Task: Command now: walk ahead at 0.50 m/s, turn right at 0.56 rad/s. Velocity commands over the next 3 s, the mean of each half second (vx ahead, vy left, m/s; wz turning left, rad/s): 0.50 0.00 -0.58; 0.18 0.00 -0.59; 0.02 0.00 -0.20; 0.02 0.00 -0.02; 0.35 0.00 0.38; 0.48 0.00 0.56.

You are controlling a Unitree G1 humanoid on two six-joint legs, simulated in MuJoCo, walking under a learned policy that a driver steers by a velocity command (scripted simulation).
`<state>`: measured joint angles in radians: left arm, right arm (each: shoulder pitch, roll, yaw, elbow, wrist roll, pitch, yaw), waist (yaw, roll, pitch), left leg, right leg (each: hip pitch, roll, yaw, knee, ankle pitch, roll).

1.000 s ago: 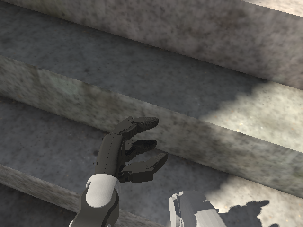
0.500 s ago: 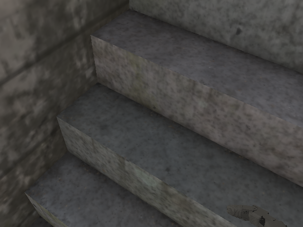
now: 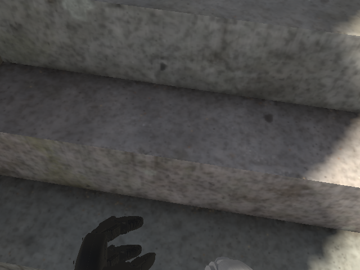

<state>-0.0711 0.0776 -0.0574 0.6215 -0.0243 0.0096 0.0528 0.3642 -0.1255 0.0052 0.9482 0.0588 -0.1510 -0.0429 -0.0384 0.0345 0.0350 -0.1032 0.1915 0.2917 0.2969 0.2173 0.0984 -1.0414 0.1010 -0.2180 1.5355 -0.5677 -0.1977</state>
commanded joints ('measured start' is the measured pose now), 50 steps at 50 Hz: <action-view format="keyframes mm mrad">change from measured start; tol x64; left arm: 1 424 221 94 59 31 37 19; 50 168 152 149 -94 71 52 -33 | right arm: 1 -103 -342 -82 -180 0 -54 68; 50 -399 -147 -65 -400 -75 105 -49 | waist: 1 189 4 -580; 50 137 28 -20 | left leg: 1 -227 66 -138 578 814 183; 5 -1040 -230 -437 1961 -203 -13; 24 -1629 -109 -408 1985 -617 -31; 34 109 65 -891 503 -934 55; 50 -357 233 -459 345 -652 9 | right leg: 1 942 82 224 -404 -41 30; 4 557 -251 1130 -1100 -594 -104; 31 523 -230 540 -1512 764 -40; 33 680 -171 407 -1072 1550 44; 36 285 46 590 254 344 209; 50 13 -37 388 218 586 224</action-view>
